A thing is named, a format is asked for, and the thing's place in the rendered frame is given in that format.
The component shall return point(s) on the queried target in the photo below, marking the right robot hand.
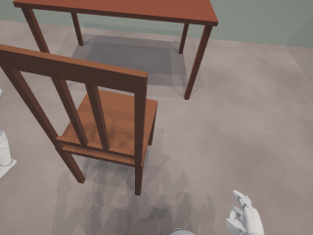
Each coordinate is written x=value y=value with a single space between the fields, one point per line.
x=248 y=222

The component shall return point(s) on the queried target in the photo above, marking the left robot hand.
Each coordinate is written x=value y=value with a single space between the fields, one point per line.
x=6 y=162

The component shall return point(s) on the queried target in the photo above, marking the chair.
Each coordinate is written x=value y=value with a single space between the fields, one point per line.
x=107 y=126

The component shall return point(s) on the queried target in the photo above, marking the table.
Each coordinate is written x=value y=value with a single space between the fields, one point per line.
x=173 y=11

